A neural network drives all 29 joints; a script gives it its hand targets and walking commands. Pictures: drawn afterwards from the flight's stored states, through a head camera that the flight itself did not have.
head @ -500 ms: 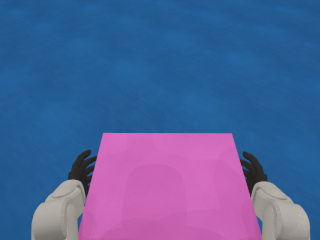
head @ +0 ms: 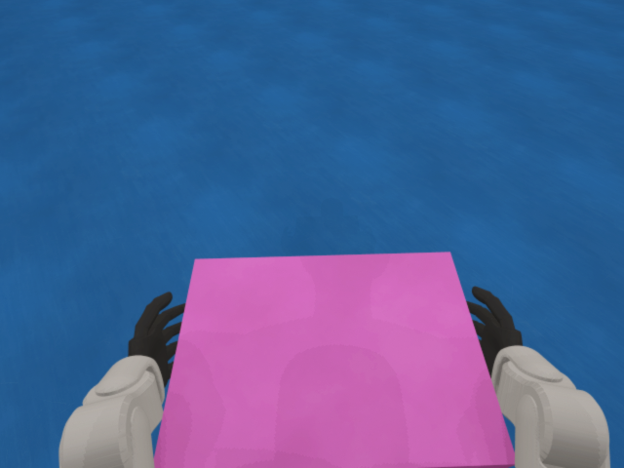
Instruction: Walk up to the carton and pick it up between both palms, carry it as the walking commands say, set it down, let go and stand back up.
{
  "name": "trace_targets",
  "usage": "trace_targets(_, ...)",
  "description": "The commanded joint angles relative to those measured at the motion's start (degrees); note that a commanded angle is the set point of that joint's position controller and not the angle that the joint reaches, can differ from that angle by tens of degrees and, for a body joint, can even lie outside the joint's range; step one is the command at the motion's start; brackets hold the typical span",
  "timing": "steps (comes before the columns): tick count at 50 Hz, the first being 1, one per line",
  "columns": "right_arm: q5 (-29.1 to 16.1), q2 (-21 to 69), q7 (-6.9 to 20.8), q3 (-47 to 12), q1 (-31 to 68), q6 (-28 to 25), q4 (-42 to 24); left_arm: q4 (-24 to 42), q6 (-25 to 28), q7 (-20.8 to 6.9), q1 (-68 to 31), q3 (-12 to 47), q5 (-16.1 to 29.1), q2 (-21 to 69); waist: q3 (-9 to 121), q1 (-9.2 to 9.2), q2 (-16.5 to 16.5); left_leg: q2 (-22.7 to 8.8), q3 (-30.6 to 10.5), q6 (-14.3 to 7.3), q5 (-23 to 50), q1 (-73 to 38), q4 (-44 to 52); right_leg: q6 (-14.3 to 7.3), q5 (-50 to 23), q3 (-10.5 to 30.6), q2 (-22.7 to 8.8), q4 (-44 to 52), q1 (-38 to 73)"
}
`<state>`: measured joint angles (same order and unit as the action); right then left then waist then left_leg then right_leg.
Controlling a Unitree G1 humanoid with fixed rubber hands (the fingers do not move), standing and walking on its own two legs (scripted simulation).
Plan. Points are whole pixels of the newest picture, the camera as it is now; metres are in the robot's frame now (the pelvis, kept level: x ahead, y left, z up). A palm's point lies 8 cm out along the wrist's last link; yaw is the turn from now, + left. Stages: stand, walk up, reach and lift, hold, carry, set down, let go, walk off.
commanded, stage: carry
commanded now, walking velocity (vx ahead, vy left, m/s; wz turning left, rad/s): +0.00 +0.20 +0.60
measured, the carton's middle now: (325, 389) +0.25 +0.00 -0.01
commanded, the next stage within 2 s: none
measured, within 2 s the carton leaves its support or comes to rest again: neither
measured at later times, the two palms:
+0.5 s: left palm out of the picture +0.15 +0.33 +0.10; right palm (375, 382) +0.22 -0.05 +0.09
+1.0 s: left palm out of the picture +0.16 +0.31 +0.09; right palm out of the picture +0.11 -0.07 +0.07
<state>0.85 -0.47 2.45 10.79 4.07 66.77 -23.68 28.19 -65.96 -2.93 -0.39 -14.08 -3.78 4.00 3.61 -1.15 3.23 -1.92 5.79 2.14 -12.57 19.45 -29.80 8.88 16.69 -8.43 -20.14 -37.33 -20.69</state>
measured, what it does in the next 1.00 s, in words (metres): steps to the left: right foot, then left foot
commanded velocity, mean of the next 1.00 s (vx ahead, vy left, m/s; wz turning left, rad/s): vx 0.00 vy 0.04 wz -0.38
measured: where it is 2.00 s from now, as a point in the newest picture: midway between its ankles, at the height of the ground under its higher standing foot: outside the picture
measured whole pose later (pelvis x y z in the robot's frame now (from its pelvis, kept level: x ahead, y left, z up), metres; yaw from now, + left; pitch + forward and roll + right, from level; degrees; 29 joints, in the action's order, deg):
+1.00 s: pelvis -0.10 +0.14 +0.00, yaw -7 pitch +4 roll +0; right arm 3.0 2.8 1.4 11.5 -1.0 65.6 -26.9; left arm 24.5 -64.9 -3.0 -1.2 -13.3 -0.6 1.8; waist 4.5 1.3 -2.3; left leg -7.3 12.7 1.0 -21.3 21.6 -39.6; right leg -2.6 15.4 -6.1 0.7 -34.9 -22.2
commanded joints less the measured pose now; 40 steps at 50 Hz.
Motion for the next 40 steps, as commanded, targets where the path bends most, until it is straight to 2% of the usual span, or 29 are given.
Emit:
trace_targets(1,-15.5,43.1,10.0,-41.3,22.9,-0.3,-6.8,5.9,-1.6,-9.9,-29.4,46.2,18.3,37.4,14.6,0.26,-24.0,-16.1,-27.1,-14.0,45.5,-18.2,4.6,-2.2,30.3,3.5,13.4,-27.9,-19.4)
trace_targets(2,-15.4,43.7,10.0,-41.6,22.8,-0.8,-7.7,5.4,-1.1,-10.4,-29.4,47.8,19.0,39.3,14.4,0.2,-20.5,-14.4,-24.0,-14.3,43.3,-16.5,2.6,-2.9,27.5,5.1,12.3,-30.4,-20.3)
trace_targets(4,-16.7,45.8,10.4,-42.5,25.2,-1.5,-11.5,6.3,0.3,-10.0,-31.0,48.8,20.6,43.2,16.7,0.94,-15.8,-8.5,-15.4,-9.9,36.3,-19.9,0.7,-3.8,16.6,5.6,13.2,-29.0,-20.1)
trace_targets(5,-17.4,46.3,10.4,-42.5,26.8,-2.0,-13.9,8.8,0.8,-9.7,-33.8,50.2,21.9,44.5,17.9,1.05,-18.0,-7.4,-14.8,-9.7,32.6,-18.6,1.3,-4.1,13.2,5.5,14.1,-27.6,-19.0)
trace_targets(8,-16.7,44.8,9.8,-42.6,24.3,-2.4,-16.6,12.8,1.5,-8.9,-33.5,49.6,21.9,42.4,20.3,0.8,-13.6,-7.6,-17.5,-11.5,23.9,-16.6,3.3,-4.6,10.7,4.7,16.2,-22.5,-13.7)
trace_targets(9,-16.1,44.0,9.6,-42.9,20.0,-2.1,-15.7,12.1,1.4,-8.7,-30.0,48.9,21.5,41.4,21.7,0.85,-12.3,-8.0,-18.5,-11.8,22.3,-16.5,3.9,-5.1,10.4,4.9,16.7,-20.7,-11.5)
trace_targets(13,-14.6,42.3,9.1,-43.9,18.0,-1.5,-14.0,8.1,0.7,-9.9,-25.2,47.7,20.1,39.0,20.4,1.07,-10.5,-10.0,-20.7,-12.8,18.7,-9.9,7.0,-8.2,10.3,5.5,18.1,-9.3,-3.2)
trace_targets(14,-14.4,42.4,8.9,-44.4,19.0,-1.3,-13.2,6.8,0.6,-10.5,-24.6,47.1,20.1,38.6,19.1,1.21,-8.2,-10.9,-21.6,-12.6,15.8,-7.2,8.1,-9.1,9.3,5.8,18.2,-5.2,-0.3)
trace_targets(15,-13.6,41.7,8.6,-44.0,18.8,-1.2,-11.1,4.4,0.7,-11.0,-23.3,46.3,20.1,38.4,19.1,1.95,-4.8,-10.3,-20.7,-11.5,13.1,-5.3,7.3,-9.9,5.9,6.5,17.7,4.1,4.4)
trace_targets(16,-13.1,41.5,8.5,-43.7,20.2,-1.0,-8.9,1.9,0.7,-11.4,-23.8,45.5,20.0,38.5,16.1,2.52,-1.1,-8.1,-18.7,-8.8,8.2,-1.0,6.7,-10.4,-0.3,7.8,16.0,13.7,8.8)
trace_targets(17,-13.0,41.2,8.3,-43.7,21.7,-1.2,-8.2,0.7,0.8,-11.8,-24.1,45.4,20.5,38.0,15.4,2.63,7.0,-4.7,-16.0,-6.1,1.3,4.2,1.9,-12.1,0.3,17.3,8.6,19.4,14.4)
trace_targets(18,-13.5,41.1,8.2,-44.3,22.9,-1.2,-8.5,1.5,1.2,-12.0,-25.0,45.5,20.3,37.5,14.7,1.84,16.3,-0.4,-11.6,-3.1,-8.2,9.5,-4.7,-15.9,-2.4,30.6,-2.8,22.4,16.1)
trace_targets(19,-15.0,42.2,8.5,-44.6,26.4,-1.4,-9.3,1.3,1.8,-12.2,-26.1,46.2,20.5,38.7,9.8,2.16,14.3,0.2,-8.7,-1.9,-9.1,3.5,-12.1,-19.6,-0.1,28.7,-3.8,23.7,3.4)
trace_targets(20,-15.9,43.5,8.8,-44.4,27.9,-1.3,-7.8,1.8,1.6,-12.4,-28.2,46.4,21.3,39.5,6.8,2.27,8.3,1.3,-9.3,-2.1,-8.6,1.4,-14.3,-18.4,6.3,26.7,-0.1,26.2,-1.8)
trace_targets(21,-16.8,45.3,9.2,-45.0,28.6,-1.6,-8.9,4.0,1.6,-12.2,-29.8,47.9,22.1,41.2,4.6,2.35,3.4,2.2,-9.2,-1.7,-7.8,1.8,-14.8,-17.1,6.7,24.1,2.1,26.5,-3.3)
trace_targets(22,-17.5,46.0,9.4,-45.6,27.8,-1.7,-10.5,7.0,1.5,-11.7,-30.3,48.6,22.4,40.8,5.5,2.25,1.9,2.2,-8.0,-1.1,-7.2,2.5,-13.5,-16.5,3.9,21.9,3.2,25.2,-1.8)
trace_targets(25,-16.7,44.0,9.1,-43.6,22.1,-0.4,-6.8,6.2,-0.1,-10.7,-27.8,46.9,21.0,37.6,11.1,1.88,3.9,3.8,-3.2,0.4,-9.3,0.9,-5.1,-15.5,-16.7,18.0,5.0,18.3,6.9)
trace_targets(27,-17.2,43.9,9.1,-43.6,21.2,0.1,-5.5,5.6,-0.8,-10.5,-26.8,46.9,20.7,36.3,14.9,1.43,5.2,3.6,-0.4,1.1,-2.5,-6.0,3.1,-13.6,-30.7,15.2,7.3,13.0,8.3)
trace_targets(28,-17.5,44.2,9.1,-43.5,20.8,0.1,-5.4,6.4,-0.9,-10.3,-26.9,46.6,20.7,36.2,17.4,1.27,4.5,1.7,-1.6,1.1,0.4,-10.2,6.2,-11.9,-32.0,13.8,8.5,10.7,8.7)
trace_targets(29,-17.8,44.6,9.2,-43.5,22.4,0.0,-5.9,6.4,-1.0,-10.3,-27.5,46.9,20.8,36.6,18.5,1.18,1.9,-0.9,-3.3,0.5,3.2,-13.0,8.6,-10.5,-30.8,12.1,10.4,7.2,7.3)
trace_targets(30,-17.8,44.5,9.4,-43.8,22.7,-0.1,-6.8,6.4,-1.1,-10.1,-27.4,46.7,20.2,36.6,18.4,1.32,-2.4,-4.8,-6.3,-0.8,10.4,-16.8,10.0,-9.5,-22.0,10.7,12.4,2.9,1.6)
trace_targets(31,-17.5,44.1,9.6,-43.9,23.7,0.0,-6.9,5.8,-1.2,-10.0,-28.0,46.2,19.3,36.4,16.7,1.51,-10.3,-12.5,-11.2,-2.8,32.4,-21.9,8.1,-8.1,-7.0,7.9,15.2,-3.6,-6.6)
trace_targets(32,-17.7,44.4,9.8,-43.4,24.0,-0.5,-8.1,6.5,-1.3,-10.0,-29.7,46.8,19.8,37.7,16.6,1.37,-17.9,-17.0,-12.1,-7.4,42.8,-23.9,4.4,-6.8,8.9,3.6,17.3,-9.4,-11.4)
trace_targets(33,-17.5,44.7,10.1,-42.7,24.4,-0.5,-8.0,5.5,-1.5,-10.2,-30.0,47.2,19.6,38.8,14.7,1.23,-18.3,-18.8,-13.8,-10.4,41.8,-19.7,6.0,-7.0,14.1,4.2,17.3,-14.2,-13.5)
trace_targets(34,-16.6,44.7,10.0,-42.5,23.0,-0.3,-7.4,5.2,-1.3,-10.6,-30.6,47.3,20.2,39.3,12.7,1.14,-14.4,-19.2,-14.3,-11.3,39.8,-16.5,6.7,-7.6,15.1,5.1,17.1,-18.7,-14.1)
trace_targets(35,-17.1,44.2,9.7,-43.2,28.0,-0.6,-8.2,4.3,-0.7,-10.9,-34.3,47.3,21.4,39.1,11.9,1.29,-11.8,-18.4,-13.1,-11.2,38.2,-16.1,6.6,-7.6,14.7,5.6,17.1,-20.0,-14.9)
trace_targets(36,-16.6,44.8,9.7,-42.9,27.2,-0.6,-8.6,2.7,-0.5,-11.2,-32.1,46.6,21.1,40.6,11.5,1.28,-9.9,-17.5,-9.7,-10.2,37.6,-15.6,6.1,-7.7,12.7,5.0,17.3,-19.0,-14.7)
trace_targets(38,-17.2,44.8,9.6,-43.2,27.1,-1.1,-11.0,4.9,0.3,-10.7,-32.9,47.1,22.2,41.0,13.0,1.44,-11.2,-15.4,-5.1,-9.0,34.1,-16.4,5.0,-7.5,10.0,3.7,17.8,-17.2,-13.4)
trace_targets(40,-16.8,44.3,9.2,-42.9,25.2,-1.3,-12.2,7.4,0.6,-10.3,-33.7,47.6,22.8,40.6,15.1,1.11,-12.4,-15.6,-4.8,-9.3,35.5,-17.9,4.0,-7.6,9.1,2.5,18.8,-15.1,-11.6)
